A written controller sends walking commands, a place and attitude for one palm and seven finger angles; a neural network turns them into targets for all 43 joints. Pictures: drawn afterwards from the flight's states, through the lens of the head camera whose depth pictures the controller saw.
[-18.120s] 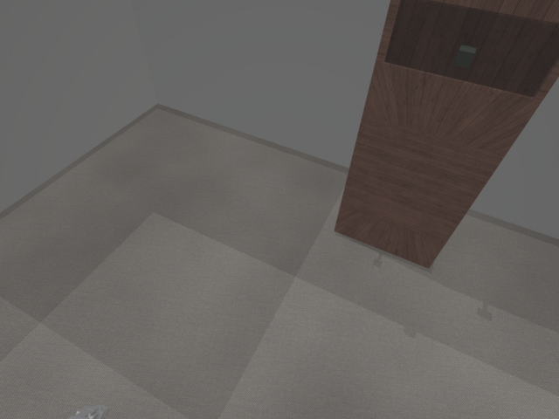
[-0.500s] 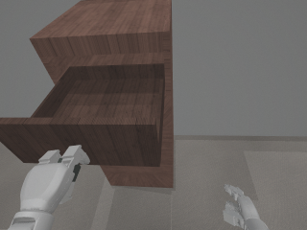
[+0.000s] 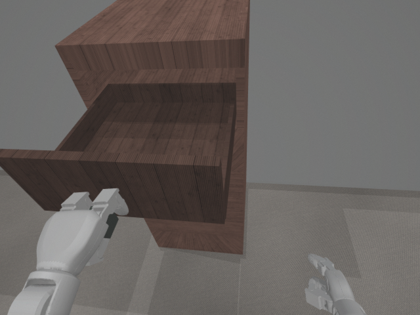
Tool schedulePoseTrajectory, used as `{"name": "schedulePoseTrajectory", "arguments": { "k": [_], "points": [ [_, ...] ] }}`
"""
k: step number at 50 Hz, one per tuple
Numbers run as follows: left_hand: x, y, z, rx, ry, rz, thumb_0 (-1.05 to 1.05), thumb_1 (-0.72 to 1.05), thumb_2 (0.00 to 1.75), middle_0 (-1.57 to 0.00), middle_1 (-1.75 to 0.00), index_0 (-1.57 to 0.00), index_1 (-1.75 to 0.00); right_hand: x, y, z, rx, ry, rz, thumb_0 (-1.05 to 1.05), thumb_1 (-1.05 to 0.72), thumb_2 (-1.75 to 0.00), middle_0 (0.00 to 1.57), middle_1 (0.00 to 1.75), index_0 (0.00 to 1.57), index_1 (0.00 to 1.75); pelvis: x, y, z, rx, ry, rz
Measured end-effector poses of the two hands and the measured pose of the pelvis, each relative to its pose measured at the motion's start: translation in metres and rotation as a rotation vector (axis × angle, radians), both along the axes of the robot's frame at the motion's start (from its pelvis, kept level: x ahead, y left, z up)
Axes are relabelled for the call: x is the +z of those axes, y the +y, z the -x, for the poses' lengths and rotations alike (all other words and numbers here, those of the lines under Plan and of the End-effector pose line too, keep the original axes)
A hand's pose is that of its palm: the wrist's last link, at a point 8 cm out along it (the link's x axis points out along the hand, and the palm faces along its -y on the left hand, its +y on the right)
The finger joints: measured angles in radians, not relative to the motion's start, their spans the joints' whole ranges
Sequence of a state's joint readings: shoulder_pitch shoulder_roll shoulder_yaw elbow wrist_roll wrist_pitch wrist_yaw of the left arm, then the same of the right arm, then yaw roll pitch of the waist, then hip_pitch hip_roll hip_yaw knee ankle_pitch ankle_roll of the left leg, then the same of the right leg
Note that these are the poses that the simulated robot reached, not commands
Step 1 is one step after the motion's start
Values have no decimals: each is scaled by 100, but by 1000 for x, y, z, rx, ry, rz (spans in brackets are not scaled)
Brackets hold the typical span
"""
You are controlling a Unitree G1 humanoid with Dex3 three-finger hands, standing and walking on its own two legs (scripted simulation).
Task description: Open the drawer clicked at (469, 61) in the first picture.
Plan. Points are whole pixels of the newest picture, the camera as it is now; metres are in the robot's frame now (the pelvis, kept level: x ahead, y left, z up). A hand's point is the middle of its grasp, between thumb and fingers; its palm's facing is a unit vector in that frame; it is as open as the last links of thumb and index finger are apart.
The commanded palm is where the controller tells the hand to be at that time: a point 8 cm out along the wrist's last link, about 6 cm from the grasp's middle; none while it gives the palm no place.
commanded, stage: open the thumb to release the handle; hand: left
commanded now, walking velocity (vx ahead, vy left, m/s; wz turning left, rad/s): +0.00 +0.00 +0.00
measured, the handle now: (105, 211) +0.23 +0.22 +0.12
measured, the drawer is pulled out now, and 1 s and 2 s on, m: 0.30 0.29 0.29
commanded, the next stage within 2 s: lift the hand off the handle in 0.36 s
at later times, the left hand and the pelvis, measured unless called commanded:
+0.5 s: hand (92, 245) +0.18 +0.23 +0.11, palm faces +0.10 -0.12 -0.99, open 13.5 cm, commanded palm +0.15 +0.22 +0.16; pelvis -0.01 +0.00 +0.00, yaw +0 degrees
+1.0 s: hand (94, 225) +0.20 +0.22 +0.14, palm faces +0.15 -0.09 -0.98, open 13.7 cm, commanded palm +0.16 +0.22 +0.20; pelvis -0.02 +0.00 +0.00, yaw +0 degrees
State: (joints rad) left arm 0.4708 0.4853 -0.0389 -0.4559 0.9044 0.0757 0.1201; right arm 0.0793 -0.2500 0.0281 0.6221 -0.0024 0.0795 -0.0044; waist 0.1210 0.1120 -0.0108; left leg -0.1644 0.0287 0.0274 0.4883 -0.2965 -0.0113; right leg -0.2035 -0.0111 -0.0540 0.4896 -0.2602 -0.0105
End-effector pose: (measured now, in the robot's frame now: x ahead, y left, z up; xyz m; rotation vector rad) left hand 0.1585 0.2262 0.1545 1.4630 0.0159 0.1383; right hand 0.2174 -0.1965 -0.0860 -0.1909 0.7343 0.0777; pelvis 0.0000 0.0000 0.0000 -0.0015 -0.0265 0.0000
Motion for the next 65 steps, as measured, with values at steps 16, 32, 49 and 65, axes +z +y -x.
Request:
{"name": "schedulePoseTrajectory", "arguments": {
  "k": [16,32,49,65],
  "points": [
    [8,4,3,3,-1,3,0,-14,45,-35,-124,-36,-123,5,0,10,-4,-18,-8,1,-90,-90,20,30,20,30,2,-1,9,-3,-9,-2],
    [-2,-1,-1,7,-21,10,0,-48,30,-33,-120,-32,-120,-3,1,23,-2,21,7,1,-90,-90,19,30,20,30,1,4,15,1,-14,-6],
    [27,-4,-14,-27,-61,-13,0,-49,30,-33,-120,-34,-121,6,18,11,23,-19,-50,1,-90,-90,20,30,20,30,4,3,15,4,-33,-8],
    [66,-2,-16,-26,-84,-41,0,-49,30,-32,-120,-34,-121,11,6,4,24,-40,-50,1,-90,-90,19,30,20,30,5,-2,18,11,-49,-11]
  ]
}}
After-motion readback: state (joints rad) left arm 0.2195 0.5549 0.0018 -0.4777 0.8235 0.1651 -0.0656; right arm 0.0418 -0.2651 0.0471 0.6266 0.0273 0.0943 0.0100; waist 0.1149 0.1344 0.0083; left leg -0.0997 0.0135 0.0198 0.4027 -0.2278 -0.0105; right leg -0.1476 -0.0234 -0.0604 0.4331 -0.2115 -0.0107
